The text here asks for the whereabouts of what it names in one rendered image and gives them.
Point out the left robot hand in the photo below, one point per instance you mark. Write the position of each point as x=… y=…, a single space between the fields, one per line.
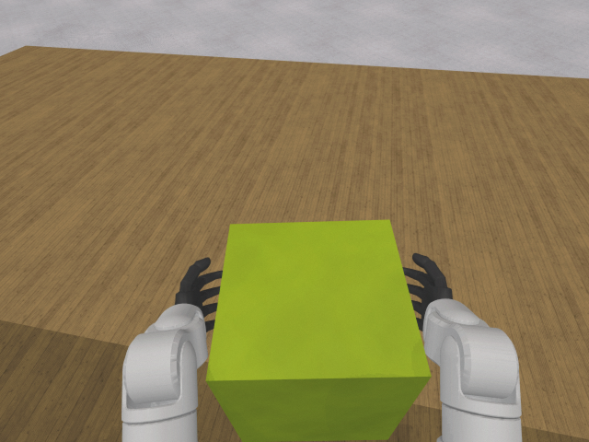
x=191 y=284

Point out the carton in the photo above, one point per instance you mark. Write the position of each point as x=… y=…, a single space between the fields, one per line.
x=315 y=336

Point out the robot left forearm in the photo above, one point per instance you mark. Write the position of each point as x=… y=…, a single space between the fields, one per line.
x=159 y=378

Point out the right robot hand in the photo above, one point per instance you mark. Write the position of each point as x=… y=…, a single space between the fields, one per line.
x=434 y=283

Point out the robot right forearm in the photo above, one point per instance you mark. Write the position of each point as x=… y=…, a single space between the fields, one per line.
x=479 y=375

